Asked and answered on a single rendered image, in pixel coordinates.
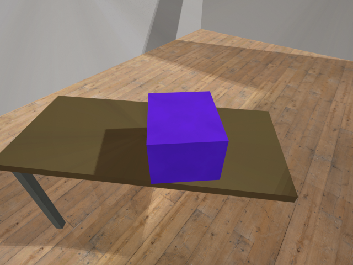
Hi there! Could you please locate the table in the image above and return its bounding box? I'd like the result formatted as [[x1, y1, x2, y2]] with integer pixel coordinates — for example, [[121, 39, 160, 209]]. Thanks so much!
[[0, 96, 298, 229]]

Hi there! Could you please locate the carton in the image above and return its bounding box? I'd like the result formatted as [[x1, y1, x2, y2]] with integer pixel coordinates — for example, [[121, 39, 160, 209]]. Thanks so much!
[[146, 91, 229, 184]]

